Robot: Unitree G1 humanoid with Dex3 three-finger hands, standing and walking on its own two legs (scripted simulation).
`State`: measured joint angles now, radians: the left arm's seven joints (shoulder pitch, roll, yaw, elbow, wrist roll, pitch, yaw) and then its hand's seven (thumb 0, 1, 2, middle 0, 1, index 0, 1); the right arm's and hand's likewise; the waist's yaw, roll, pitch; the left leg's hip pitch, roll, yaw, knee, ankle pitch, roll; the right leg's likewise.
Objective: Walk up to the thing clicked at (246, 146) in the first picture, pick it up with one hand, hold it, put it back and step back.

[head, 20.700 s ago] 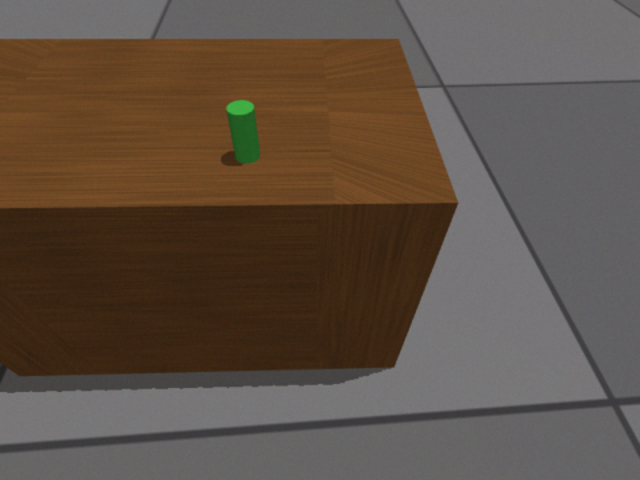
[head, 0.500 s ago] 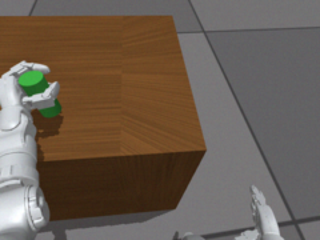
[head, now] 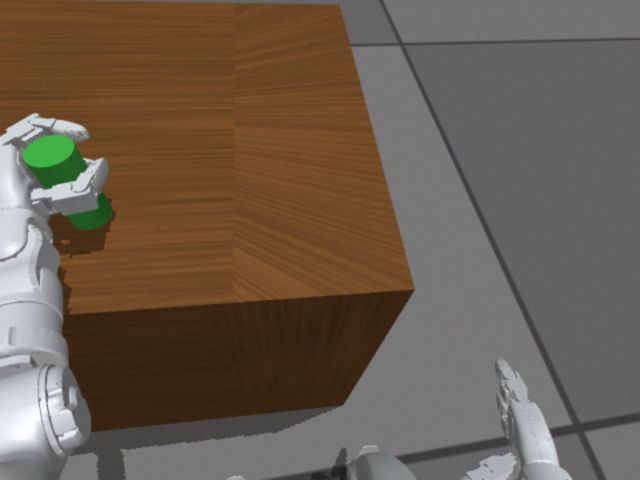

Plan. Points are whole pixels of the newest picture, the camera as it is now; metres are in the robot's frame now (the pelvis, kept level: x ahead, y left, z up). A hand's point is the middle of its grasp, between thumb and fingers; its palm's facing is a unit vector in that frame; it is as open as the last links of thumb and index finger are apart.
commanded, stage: lower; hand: left
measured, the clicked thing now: (72, 185) +0.47 +0.26 +0.08
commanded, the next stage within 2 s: loosen in 0.18 s
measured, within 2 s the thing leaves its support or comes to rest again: rests again in 0.04 s
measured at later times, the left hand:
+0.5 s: hand (77, 179) +0.47 +0.25 +0.09, palm faces +0.25 -0.97 +0.02, open 7.0 cm
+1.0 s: hand (75, 179) +0.47 +0.25 +0.09, palm faces +0.25 -0.97 +0.01, open 14.6 cm
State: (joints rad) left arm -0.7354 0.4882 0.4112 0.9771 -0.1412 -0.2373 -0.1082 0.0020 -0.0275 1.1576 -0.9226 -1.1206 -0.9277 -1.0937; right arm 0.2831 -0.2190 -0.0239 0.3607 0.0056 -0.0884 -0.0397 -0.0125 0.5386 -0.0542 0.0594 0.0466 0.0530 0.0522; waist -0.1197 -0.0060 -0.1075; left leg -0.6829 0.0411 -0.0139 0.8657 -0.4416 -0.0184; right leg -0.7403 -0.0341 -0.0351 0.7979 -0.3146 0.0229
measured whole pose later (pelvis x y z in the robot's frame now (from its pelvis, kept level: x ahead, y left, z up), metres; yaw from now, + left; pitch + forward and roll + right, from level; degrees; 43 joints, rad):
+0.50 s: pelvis +0.00 +0.00 -0.01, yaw +0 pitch +16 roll -1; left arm -0.73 0.48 0.43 0.97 -0.13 -0.27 -0.10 0.00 -0.04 0.95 -0.96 -1.04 -0.97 -1.01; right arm 0.34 -0.22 -0.02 0.23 -0.01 -0.05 -0.01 -0.01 0.53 -0.05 0.06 0.05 0.05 0.05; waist -0.12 -0.01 -0.12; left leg -0.75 0.04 -0.02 0.94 -0.47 -0.02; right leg -0.80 -0.04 -0.03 0.86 -0.34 0.03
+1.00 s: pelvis -0.01 +0.00 -0.01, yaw +0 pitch +16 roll -2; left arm -0.74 0.50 0.44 0.98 -0.12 -0.26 -0.09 -0.01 -0.41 0.27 -0.41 -0.36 -0.43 -0.35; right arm 0.34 -0.23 -0.03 0.21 -0.01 -0.04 -0.02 -0.01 0.53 -0.05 0.06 0.05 0.06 0.05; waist -0.14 -0.01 -0.11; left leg -0.75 0.04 -0.01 0.94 -0.47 -0.01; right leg -0.81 -0.04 -0.03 0.86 -0.33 0.03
